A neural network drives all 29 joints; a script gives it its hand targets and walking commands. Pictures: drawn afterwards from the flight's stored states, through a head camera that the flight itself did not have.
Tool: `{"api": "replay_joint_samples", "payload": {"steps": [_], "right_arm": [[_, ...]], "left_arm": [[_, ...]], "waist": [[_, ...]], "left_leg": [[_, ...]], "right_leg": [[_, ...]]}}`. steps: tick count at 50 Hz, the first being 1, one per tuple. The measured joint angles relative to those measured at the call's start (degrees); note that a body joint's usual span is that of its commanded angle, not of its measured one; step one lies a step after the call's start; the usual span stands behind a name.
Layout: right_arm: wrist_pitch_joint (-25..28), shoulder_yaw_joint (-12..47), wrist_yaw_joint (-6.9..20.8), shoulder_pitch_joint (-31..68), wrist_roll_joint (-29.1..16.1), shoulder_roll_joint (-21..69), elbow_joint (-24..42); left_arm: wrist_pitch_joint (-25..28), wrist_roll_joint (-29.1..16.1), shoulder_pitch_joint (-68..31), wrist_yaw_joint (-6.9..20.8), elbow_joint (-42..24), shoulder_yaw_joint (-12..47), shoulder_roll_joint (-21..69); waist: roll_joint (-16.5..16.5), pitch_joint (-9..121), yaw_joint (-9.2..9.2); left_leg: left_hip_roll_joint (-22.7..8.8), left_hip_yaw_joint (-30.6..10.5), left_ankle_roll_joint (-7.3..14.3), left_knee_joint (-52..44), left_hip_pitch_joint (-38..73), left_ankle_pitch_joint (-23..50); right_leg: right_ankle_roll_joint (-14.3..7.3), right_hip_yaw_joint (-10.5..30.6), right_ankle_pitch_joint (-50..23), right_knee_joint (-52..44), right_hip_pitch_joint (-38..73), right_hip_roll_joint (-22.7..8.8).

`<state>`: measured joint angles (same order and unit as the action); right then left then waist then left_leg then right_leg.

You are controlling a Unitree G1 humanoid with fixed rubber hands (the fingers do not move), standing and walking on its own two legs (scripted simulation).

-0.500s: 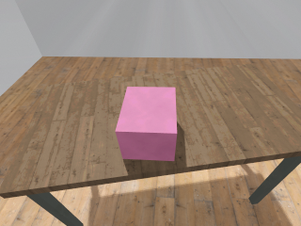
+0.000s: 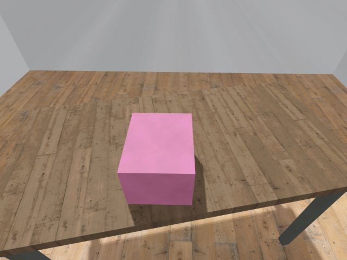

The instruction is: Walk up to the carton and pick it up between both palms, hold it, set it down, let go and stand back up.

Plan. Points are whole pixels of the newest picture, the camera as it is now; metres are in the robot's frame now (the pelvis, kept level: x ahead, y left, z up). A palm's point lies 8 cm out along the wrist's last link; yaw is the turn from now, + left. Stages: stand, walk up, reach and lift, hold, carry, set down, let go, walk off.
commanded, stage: stand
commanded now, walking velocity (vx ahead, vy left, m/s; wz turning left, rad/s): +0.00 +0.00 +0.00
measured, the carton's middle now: (160, 156) +0.42 +0.04 -0.02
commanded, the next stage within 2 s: none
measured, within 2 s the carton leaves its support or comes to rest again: neither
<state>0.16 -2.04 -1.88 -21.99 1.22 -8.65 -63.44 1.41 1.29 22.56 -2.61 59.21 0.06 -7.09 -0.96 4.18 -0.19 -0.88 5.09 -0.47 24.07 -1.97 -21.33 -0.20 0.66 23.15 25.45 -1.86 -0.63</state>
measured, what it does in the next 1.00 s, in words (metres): shifts its weight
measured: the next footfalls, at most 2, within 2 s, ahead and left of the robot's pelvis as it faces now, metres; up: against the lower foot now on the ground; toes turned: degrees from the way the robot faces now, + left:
none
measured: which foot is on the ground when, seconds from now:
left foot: down 0.00-1.00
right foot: down 0.00-1.00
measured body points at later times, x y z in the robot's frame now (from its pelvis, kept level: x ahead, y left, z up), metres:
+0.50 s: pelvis -0.04 +0.00 +0.01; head -0.05 -0.02 +0.46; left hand -0.08 +0.20 -0.15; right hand -0.10 -0.20 -0.17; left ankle -0.10 +0.12 -0.73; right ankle -0.11 -0.12 -0.73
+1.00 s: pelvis -0.08 +0.00 +0.01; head -0.09 -0.01 +0.46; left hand -0.12 +0.19 -0.15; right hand -0.16 -0.19 -0.16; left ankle -0.10 +0.12 -0.73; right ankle -0.10 -0.12 -0.73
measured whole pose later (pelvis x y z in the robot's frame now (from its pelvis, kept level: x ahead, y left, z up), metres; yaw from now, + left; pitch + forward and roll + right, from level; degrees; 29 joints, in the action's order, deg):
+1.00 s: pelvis -0.08 +0.00 +0.01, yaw -1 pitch -4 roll +0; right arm 0.1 0.6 -2.5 -22.0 1.0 -5.9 -70.6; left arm 0.5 0.4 20.4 -2.8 68.6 1.8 -4.1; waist -1.5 -1.9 -1.0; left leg -1.8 5.5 -0.3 22.1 -4.1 -14.3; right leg -0.3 1.1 15.3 22.9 -4.0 0.3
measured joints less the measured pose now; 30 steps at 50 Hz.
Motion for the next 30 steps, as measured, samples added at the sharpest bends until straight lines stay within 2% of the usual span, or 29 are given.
{"api": "replay_joint_samples", "payload": {"steps": [13, 30], "right_arm": [[-0.42, 0.83, -0.85, 0.62, 0.09, 1.55, -3.57], [-0.68, 1.99, -0.84, 1.36, -0.05, 2.56, -5.68]], "left_arm": [[-0.49, -0.72, -0.42, -0.78, 4.89, 0.18, 1.20], [-1.01, -0.73, -1.42, -0.53, 8.16, 1.28, 2.82]], "waist": [[-0.29, -5.31, -0.11], [-0.60, -5.28, -0.51]], "left_leg": [[-0.69, 0.32, -0.23, -0.70, 0.06, 1.57], [-0.79, 0.36, -0.07, -1.99, 0.51, 4.53]], "right_leg": [[-0.25, 0.32, -2.10, -1.02, 0.01, 0.71], [-0.20, 0.36, -5.16, -2.35, 0.44, 0.85]]}}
